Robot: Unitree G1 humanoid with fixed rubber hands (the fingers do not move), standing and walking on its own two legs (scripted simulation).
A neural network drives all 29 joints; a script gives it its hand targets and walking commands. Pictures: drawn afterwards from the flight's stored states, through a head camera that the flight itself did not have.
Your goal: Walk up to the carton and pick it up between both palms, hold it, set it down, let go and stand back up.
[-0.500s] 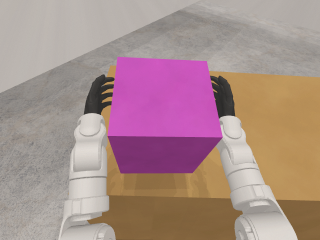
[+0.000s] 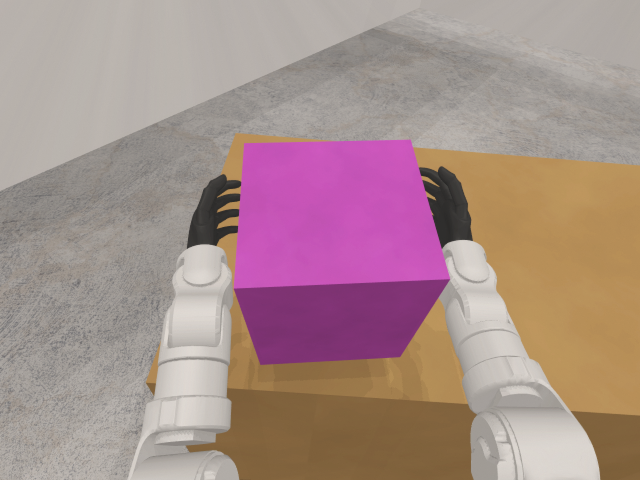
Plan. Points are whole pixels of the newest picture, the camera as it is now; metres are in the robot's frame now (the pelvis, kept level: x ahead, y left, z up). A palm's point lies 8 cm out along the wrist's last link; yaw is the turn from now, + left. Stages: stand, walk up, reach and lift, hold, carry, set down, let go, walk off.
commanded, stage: set down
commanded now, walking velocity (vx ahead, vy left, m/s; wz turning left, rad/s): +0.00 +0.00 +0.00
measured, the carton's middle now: (329, 260) +0.39 +0.01 +0.07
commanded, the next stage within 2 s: none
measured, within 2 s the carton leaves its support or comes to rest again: rests again in 1.54 s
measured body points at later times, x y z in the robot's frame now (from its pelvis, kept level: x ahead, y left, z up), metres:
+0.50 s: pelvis +0.02 +0.00 +0.00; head +0.03 +0.01 +0.45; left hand +0.38 +0.17 +0.10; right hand +0.44 -0.13 +0.11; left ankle -0.03 +0.12 -0.75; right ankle +0.02 -0.13 -0.75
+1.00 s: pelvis +0.03 -0.01 +0.00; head +0.05 -0.01 +0.45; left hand +0.39 +0.17 +0.07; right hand +0.47 -0.13 +0.09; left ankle -0.03 +0.12 -0.74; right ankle +0.02 -0.13 -0.75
